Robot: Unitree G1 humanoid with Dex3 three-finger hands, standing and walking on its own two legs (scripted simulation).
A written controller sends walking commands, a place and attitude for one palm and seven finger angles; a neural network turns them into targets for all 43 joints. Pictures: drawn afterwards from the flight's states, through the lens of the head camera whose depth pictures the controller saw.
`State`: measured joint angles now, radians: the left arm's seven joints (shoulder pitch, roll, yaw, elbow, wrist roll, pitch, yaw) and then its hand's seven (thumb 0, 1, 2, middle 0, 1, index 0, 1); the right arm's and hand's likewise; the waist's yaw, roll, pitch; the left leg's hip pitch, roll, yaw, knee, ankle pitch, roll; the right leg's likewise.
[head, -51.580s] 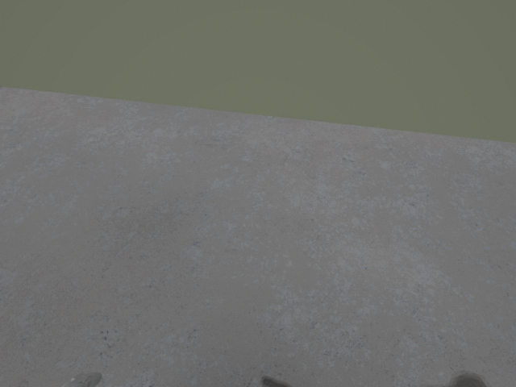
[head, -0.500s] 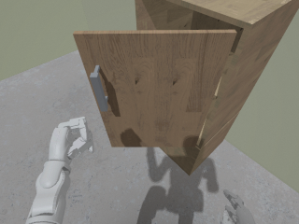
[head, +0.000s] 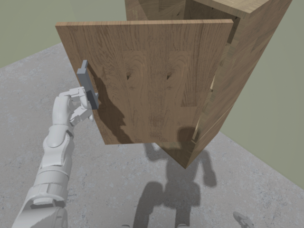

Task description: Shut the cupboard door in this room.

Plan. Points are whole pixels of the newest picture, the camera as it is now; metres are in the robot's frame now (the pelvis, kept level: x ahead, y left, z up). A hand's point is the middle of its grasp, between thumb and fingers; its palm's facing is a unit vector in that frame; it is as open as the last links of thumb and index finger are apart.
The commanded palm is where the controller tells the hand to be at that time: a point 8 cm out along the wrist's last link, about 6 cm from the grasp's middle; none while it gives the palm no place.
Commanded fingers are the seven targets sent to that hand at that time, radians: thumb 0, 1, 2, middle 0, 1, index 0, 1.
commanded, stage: bring the fist close to the handle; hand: left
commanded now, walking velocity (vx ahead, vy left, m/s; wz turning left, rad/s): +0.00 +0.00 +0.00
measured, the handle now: (90, 86) +0.49 +0.20 +0.08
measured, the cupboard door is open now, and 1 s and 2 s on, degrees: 48 41 30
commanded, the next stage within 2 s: push the door shut along its arc in 0.38 s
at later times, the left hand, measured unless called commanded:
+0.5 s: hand (87, 109) +0.40 +0.18 +0.09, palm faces +0.07 -1.00 +0.00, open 3.1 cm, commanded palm +0.37 +0.23 +0.08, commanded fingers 0.00 0.90 0.90 -1.30 -1.50 -1.30 -1.50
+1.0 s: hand (94, 94) +0.46 +0.18 +0.09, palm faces -0.05 -1.00 -0.01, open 3.3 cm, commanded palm +0.44 +0.22 +0.08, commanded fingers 0.00 0.90 0.90 -1.30 -1.50 -1.30 -1.50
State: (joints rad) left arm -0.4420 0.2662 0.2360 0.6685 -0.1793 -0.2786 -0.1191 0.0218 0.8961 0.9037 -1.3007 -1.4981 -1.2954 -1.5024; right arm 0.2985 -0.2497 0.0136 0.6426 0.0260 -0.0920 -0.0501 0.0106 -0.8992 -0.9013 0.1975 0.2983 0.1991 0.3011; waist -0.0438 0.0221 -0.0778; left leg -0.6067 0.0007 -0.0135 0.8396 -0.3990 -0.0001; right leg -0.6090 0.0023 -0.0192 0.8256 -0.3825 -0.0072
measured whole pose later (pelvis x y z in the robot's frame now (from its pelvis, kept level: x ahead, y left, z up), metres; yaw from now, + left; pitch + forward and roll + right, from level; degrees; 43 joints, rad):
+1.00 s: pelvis +0.00 +0.01 -0.01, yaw +0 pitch +14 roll -1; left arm -0.76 0.38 0.29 1.06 -0.16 -0.35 -0.26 0.03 0.95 0.95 -1.30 -1.50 -1.30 -1.50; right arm 0.35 -0.26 0.01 0.67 0.02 -0.03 -0.04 0.01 -0.90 -0.90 0.20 0.30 0.20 0.30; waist -0.10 0.02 -0.09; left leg -0.73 0.00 -0.01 0.91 -0.41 0.01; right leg -0.72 0.00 -0.02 0.87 -0.39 0.00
